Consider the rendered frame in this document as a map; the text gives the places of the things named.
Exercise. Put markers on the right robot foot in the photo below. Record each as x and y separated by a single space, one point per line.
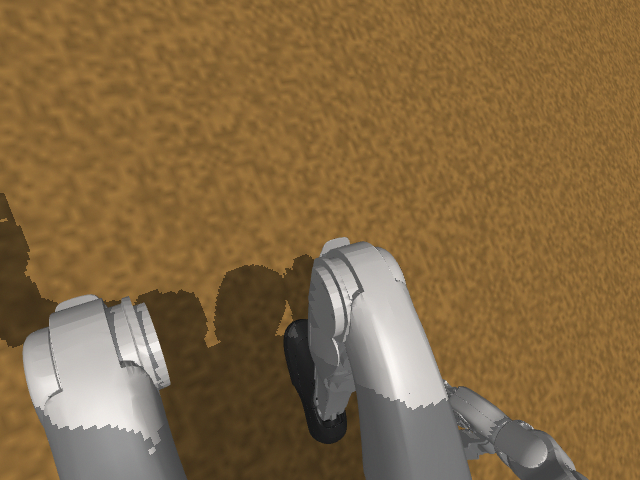
301 369

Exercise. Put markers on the right robot hand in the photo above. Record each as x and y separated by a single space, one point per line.
482 417

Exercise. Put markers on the right robot arm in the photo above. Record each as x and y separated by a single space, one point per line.
533 454

